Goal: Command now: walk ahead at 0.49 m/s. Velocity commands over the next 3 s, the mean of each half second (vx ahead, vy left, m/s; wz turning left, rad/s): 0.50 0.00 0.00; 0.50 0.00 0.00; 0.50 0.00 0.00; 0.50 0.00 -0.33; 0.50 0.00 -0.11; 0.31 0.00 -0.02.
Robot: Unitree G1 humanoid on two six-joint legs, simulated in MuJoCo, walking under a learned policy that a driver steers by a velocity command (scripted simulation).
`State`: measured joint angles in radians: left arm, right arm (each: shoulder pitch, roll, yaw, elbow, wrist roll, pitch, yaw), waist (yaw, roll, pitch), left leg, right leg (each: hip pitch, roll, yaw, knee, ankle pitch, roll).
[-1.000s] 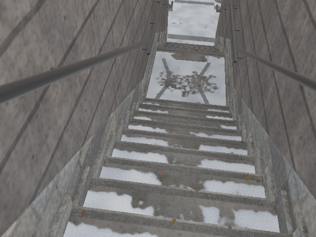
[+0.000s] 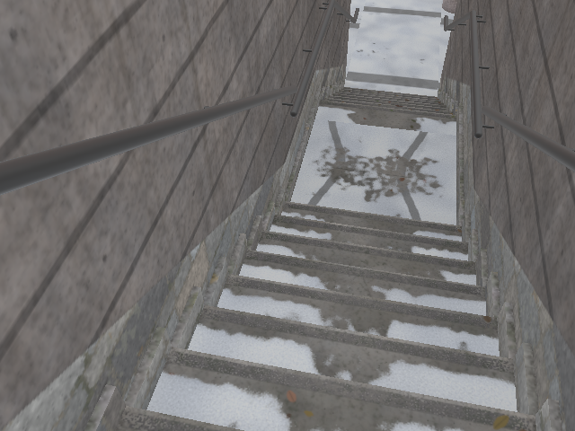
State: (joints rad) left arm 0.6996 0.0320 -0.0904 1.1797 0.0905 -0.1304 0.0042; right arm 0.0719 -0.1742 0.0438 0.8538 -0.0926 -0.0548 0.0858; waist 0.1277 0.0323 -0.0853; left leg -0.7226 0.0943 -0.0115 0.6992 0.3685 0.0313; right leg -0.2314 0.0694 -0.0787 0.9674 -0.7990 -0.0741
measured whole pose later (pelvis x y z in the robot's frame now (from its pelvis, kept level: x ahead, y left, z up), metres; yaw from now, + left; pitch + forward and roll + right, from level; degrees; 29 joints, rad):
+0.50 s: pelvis +0.30 +0.01 -0.18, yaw +3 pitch +2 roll +5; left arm 0.08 0.20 -0.02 0.92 0.10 -0.07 -0.07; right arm 0.61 -0.12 0.05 1.10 -0.08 -0.11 0.04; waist -0.09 -0.04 -0.06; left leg -0.26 -0.07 0.11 1.01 -0.80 0.03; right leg -0.64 -0.11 0.05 0.65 0.36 -0.02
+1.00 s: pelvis +0.58 +0.00 -0.34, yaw +1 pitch +2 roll -4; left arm 0.63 0.06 -0.08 1.14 0.09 -0.12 -0.01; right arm 0.11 -0.20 0.02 0.88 -0.11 -0.05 0.09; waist 0.14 0.04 -0.05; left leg -0.68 0.12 -0.01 0.67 0.39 0.05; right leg -0.30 0.05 -0.10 1.05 -0.79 -0.04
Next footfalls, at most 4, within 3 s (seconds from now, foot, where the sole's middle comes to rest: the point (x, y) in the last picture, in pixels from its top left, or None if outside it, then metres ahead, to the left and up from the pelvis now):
0.10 left None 0.19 0.11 -0.86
0.58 right None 0.50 -0.11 -1.03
1.08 left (295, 412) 0.77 0.13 -1.20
1.60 right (358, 360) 1.07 -0.07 -1.37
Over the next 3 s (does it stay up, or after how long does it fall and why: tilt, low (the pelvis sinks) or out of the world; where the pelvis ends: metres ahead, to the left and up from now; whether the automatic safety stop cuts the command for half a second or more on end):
stays up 1.73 0.00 -0.99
